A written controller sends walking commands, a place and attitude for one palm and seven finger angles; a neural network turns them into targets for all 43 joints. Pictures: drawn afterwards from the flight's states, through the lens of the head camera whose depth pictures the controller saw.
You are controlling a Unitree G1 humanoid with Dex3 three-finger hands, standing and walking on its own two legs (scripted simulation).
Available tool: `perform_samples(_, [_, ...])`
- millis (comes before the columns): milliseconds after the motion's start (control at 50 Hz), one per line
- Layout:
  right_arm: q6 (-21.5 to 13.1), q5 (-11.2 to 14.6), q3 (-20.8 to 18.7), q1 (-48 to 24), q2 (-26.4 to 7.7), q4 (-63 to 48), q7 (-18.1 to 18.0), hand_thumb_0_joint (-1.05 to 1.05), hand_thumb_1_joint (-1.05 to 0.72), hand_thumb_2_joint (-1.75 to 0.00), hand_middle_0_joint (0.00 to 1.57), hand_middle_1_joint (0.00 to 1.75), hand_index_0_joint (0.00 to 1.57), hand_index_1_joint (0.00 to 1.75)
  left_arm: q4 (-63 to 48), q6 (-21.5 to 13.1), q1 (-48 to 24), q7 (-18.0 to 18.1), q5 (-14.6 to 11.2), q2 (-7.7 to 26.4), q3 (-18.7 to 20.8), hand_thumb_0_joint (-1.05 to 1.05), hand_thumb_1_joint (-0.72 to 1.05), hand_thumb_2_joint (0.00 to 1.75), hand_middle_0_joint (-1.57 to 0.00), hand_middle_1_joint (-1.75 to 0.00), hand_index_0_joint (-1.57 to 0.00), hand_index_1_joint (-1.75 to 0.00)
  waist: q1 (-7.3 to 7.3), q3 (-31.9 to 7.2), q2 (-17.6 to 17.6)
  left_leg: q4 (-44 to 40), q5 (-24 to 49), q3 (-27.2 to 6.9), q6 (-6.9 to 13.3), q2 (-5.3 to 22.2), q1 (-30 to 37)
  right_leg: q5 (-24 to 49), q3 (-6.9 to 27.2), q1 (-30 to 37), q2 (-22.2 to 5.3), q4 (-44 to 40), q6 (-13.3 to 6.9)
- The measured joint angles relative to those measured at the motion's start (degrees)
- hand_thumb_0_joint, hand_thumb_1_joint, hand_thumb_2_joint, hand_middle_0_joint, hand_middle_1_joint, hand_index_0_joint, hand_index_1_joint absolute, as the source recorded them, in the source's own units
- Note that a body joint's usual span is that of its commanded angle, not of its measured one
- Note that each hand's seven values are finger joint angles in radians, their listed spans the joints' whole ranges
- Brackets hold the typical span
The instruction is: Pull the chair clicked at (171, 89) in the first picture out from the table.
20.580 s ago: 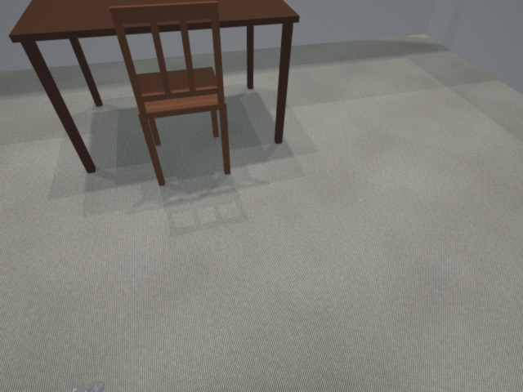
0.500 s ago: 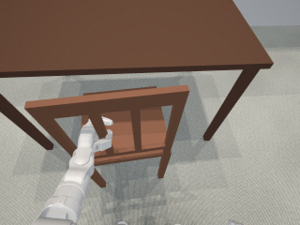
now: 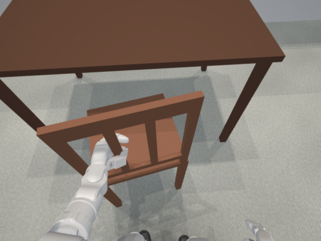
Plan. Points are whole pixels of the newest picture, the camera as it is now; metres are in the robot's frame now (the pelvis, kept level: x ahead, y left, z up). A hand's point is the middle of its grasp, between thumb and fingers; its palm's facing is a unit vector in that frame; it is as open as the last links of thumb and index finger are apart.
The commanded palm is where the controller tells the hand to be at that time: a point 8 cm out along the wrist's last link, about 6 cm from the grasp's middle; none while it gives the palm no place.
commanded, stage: step backward, pulling the chair out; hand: left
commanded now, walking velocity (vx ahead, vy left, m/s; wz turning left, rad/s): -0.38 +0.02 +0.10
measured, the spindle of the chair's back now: (118, 152) +0.37 +0.14 -0.09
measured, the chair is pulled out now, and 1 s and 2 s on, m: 0.14 0.21 0.35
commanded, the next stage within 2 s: none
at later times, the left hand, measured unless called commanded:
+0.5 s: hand (120, 171) +0.30 +0.12 -0.06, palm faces +0.01 -0.98 -0.19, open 5.7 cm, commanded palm +0.28 +0.17 -0.06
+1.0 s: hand (119, 184) +0.26 +0.12 -0.06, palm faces -0.06 -0.98 -0.19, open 5.6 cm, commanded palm +0.24 +0.17 -0.06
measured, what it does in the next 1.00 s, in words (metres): steps on the spot: left foot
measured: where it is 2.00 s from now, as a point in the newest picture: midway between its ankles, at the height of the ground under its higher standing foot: outside the picture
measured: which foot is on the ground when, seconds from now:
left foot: down 0.00-0.44, up 0.46-0.64, down 0.66-1.00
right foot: down 0.00-1.00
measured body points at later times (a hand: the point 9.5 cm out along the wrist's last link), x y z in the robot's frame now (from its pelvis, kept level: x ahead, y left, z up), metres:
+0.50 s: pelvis -0.04 -0.01 -0.01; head +0.02 -0.03 +0.44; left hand +0.29 +0.17 -0.05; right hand +0.06 -0.25 -0.15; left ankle +0.02 +0.11 -0.72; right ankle +0.03 -0.11 -0.74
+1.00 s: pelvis -0.08 +0.01 -0.01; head +0.00 -0.01 +0.43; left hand +0.26 +0.17 -0.05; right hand +0.04 -0.23 -0.14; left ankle -0.11 +0.17 -0.74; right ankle +0.03 -0.11 -0.74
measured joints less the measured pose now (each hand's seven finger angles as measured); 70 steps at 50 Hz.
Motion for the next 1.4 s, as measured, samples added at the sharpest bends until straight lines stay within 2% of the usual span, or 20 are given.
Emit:
perform_samples(160, [-2.9,0.3,-0.7,0.8,-2.0,1.9,-0.9,0.01,-0.9,-0.9,0.2,0.3,0.2,0.3,2.7,-0.9,-0.8,0.4,0.8,-0.7,-2.5,0.06,0.66,0.72,-0.24,-1.1,-0.5,-1.44,0.28,-0.2,-0.3,-0.7,1.8,0.0,1.0,-1.0,0.1,1.2,-0.2,-0.3,-1.0,0.3,0.7])
perform_samples(280, [-4.3,-0.6,0.0,1.8,-0.6,2.0,-1.3,0.01,-0.9,-0.9,0.2,0.3,0.2,0.3,2.5,-0.7,-1.1,0.4,1.1,0.2,-3.0,0.06,0.65,0.73,-0.25,-1.11,-0.5,-1.44,0.96,0.0,-1.6,-1.6,3.0,1.2,1.6,-1.5,0.1,-6.5,0.2,-3.0,-1.9,5.7,0.3])
perform_samples(380, [-5.1,-1.2,0.9,1.2,1.4,2.5,-0.6,0.01,-0.9,-0.9,0.2,0.3,0.2,0.3,2.8,0.1,-2.7,0.3,1.4,1.1,-1.5,0.06,0.62,0.75,-0.27,-1.12,-0.5,-1.44,0.87,2.0,-1.8,0.8,2.6,0.8,0.8,-1.2,-0.2,0.7,-0.4,-2.4,-2.0,5.5,0.0])
perform_samples(420, [-5.3,-1.2,1.0,1.0,1.7,2.6,-0.5,0.01,-0.9,-0.9,0.2,0.3,0.2,0.3,2.8,0.3,-2.8,0.4,1.1,1.2,-0.8,0.06,0.62,0.76,-0.27,-1.12,-0.5,-1.44,0.71,2.3,-1.1,2.3,1.9,0.3,0.4,-0.7,-0.9,0.5,-0.9,-2.8,-1.5,6.1,-0.4])
perform_samples(480, [-5.9,-0.9,0.6,0.9,1.3,3.2,-0.2,0.01,-0.9,-0.9,0.2,0.3,0.2,0.3,2.5,-0.2,-2.4,0.8,1.2,1.0,-0.2,0.06,0.61,0.77,-0.28,-1.12,-0.5,-1.44,0.59,2.3,-0.7,9.1,-7.6,-1.5,-1.3,-1.4,-3.4,0.1,-1.0,-3.5,-1.6,6.2,-1.1])
perform_samples(520, [-6.1,-0.9,0.2,0.8,0.6,4.2,-0.1,0.01,-0.9,-0.9,0.2,0.3,0.2,0.3,2.5,-0.4,-2.2,1.3,1.5,0.3,0.3,0.06,0.61,0.77,-0.28,-1.12,-0.5,-1.44,0.71,1.9,-1.2,18.3,-13.0,-3.6,-2.1,-3.1,-4.6,0.7,-0.6,-3.9,-2.4,5.5,-1.1])
perform_samples(560, [-6.4,-0.9,-0.1,0.9,-0.2,4.9,-0.1,0.01,-0.9,-0.9,0.2,0.3,0.2,0.3,2.0,0.2,-2.1,1.6,1.8,-0.5,0.7,0.06,0.62,0.77,-0.27,-1.12,-0.5,-1.44,0.46,1.3,-2.2,22.3,-16.5,-5.1,-2.4,-4.0,-3.5,1.5,-0.3,-4.3,-3.7,4.3,-0.8])
perform_samples(620, [-6.8,-0.9,-0.1,1.3,-1.5,5.0,-0.4,0.01,-0.9,-0.9,0.2,0.3,0.2,0.3,0.6,1.1,-2.2,1.7,2.6,-1.2,0.1,0.06,0.63,0.76,-0.25,-1.13,-0.5,-1.44,-0.63,0.3,-3.1,14.2,-15.7,-6.6,-2.6,-2.7,2.0,2.1,-1.0,-5.4,-5.6,3.3,0.1])
perform_samples(660, [-6.9,-1.2,-0.5,1.6,-3.0,4.5,-0.8,0.01,-0.9,-0.9,0.2,0.3,0.2,0.3,-0.8,1.8,-2.6,1.6,2.9,-1.7,-1.3,0.06,0.63,0.75,-0.24,-1.15,-0.5,-1.44,-1.21,-0.2,-2.2,3.8,-7.8,-7.2,-2.3,-0.4,6.7,1.8,-2.3,-6.7,-6.2,4.2,0.8])
perform_samples(680, [-6.9,-1.4,-1.0,1.7,-3.8,4.1,-1.0,0.01,-0.9,-0.9,0.2,0.3,0.2,0.3,-1.9,2.4,-3.0,1.4,3.2,-2.0,-2.3,0.06,0.63,0.75,-0.24,-1.16,-0.5,-1.44,-1.44,-0.3,-1.2,0.3,-7.8,-7.8,-3.6,0.4,7.9,1.5,-3.1,-7.7,-6.3,5.1,1.2])
perform_samples(760, [-4.7,-1.5,-2.0,-1.1,-2.3,2.9,-0.5,0.01,-0.9,-0.9,0.2,0.3,0.2,0.3,-4.6,3.8,-4.4,1.0,3.1,-0.8,-3.6,0.05,0.64,0.73,-0.23,-1.17,-0.5,-1.44,0.05,3.1,-2.6,1.4,-9.7,-6.2,-5.1,0.0,8.0,3.9,-1.4,-7.3,-6.4,4.2,1.7])
perform_samples(960, [-2.2,-1.8,-0.2,-1.6,3.3,-2.0,0.8,0.01,-0.9,-0.9,0.2,0.3,0.2,0.3,-7.8,4.6,-0.4,0.2,3.0,1.4,-1.7,0.04,0.64,0.71,-0.23,-1.17,-0.5,-1.44,-1.29,2.5,-3.7,2.5,-9.0,-4.4,-5.5,1.1,7.2,5.6,0.1,-7.9,-4.8,3.1,1.1])
perform_samples(1040, [-2.0,-1.6,-0.2,-0.5,3.0,-1.2,0.8,0.01,-0.9,-0.9,0.2,0.3,0.2,0.3,-7.6,3.8,0.9,0.3,2.9,0.9,-1.5,0.04,0.64,0.72,-0.23,-1.17,-0.5,-1.44,-1.0,1.8,-2.7,4.1,-9.2,-4.7,-5.7,1.7,5.9,6.0,-0.3,-8.5,-4.3,3.2,0.6])
perform_samples(1140, [-2.7,-1.0,-1.1,0.1,0.1,1.4,0.4,0.01,-0.9,-0.9,0.2,0.3,0.2,0.3,-5.5,2.9,-0.9,0.6,3.8,-0.8,-1.9,0.03,0.64,0.72,-0.22,-1.18,-0.5,-1.44,-1.17,1.7,-1.5,7.7,-13.9,-4.9,-2.9,0.6,3.2,9.0,-1.3,-8.6,-4.6,0.0,0.9])
perform_samples(1200, [-2.8,-1.2,-0.9,1.0,-0.4,2.2,-0.2,0.01,-0.9,-0.9,0.2,0.3,0.2,0.3,-4.4,3.0,-1.7,0.8,4.2,-0.3,-2.7,0.03,0.64,0.72,-0.21,-1.19,-0.5,-1.44,-1.0,1.7,-3.5,4.5,-6.3,-4.1,-3.2,-0.5,4.2,8.8,-0.4,-9.0,-5.6,0.3,1.6])
perform_samples(1260, [-2.3,-2.0,-1.3,3.3,0.0,0.6,-0.4,0.01,-0.9,-0.9,0.2,0.3,0.2,0.3,-4.6,3.5,-0.1,0.8,3.4,0.0,-2.9,0.03,0.64,0.72,-0.21,-1.18,-0.5,-1.44,-1.17,0.7,-3.1,3.8,-7.0,-3.9,-3.6,0.3,4.7,-2.5,-0.3,-10.2,-4.5,9.7,1.7])
perform_samples(1300, [-2.4,-2.0,-1.5,4.6,0.5,0.7,-0.2,0.01,-0.9,-0.9,0.2,0.3,0.2,0.3,-4.2,3.2,0.8,0.7,3.0,-0.4,-2.9,0.04,0.65,0.72,-0.2,-1.17,-0.5,-1.44,-1.0,0.2,-1.7,3.6,-7.1,-4.9,-3.9,1.4,4.6,-5.0,-1.0,-7.8,-3.2,13.0,1.2])
perform_samples(1340, [-2.9,-1.9,-1.3,5.4,1.3,1.9,0.3,0.01,-0.9,-0.9,0.2,0.3,0.2,0.3,-3.4,2.6,0.8,0.3,3.3,-0.2,-3.1,0.04,0.64,0.73,-0.21,-1.17,-0.5,-1.44,0.2,-0.2,-1.9,4.0,-7.1,-5.1,-4.6,1.8,4.4,-0.1,-1.2,-2.5,-2.9,7.3,0.7])
perform_samples(1360, [-3.1,-1.9,-1.1,4.9,1.6,2.9,0.5,0.01,-0.9,-0.9,0.2,0.3,0.2,0.3,-2.7,2.1,0.3,0.2,3.5,0.0,-2.9,0.04,0.63,0.73,-0.22,-1.17,-0.5,-1.44,0.89,0.1,-1.8,4.3,-7.2,-5.0,-5.0,2.3,4.3,-1.4,-1.1,-1.2,-2.3,5.0,0.4])
perform_samples(1400, [-3.6,-2.0,-0.9,3.1,1.8,4.1,0.6,0.01,-0.9,-0.9,0.2,0.3,0.2,0.3,-0.6,1.1,-1.7,0.2,3.2,0.4,-2.4,0.04,0.63,0.74,-0.23,-1.17,-0.5,-1.44,0.72,1.6,-0.8,4.5,-5.7,-5.2,-5.2,3.5,3.8,-1.4,-1.8,-0.9,-1.3,3.6,-0.4])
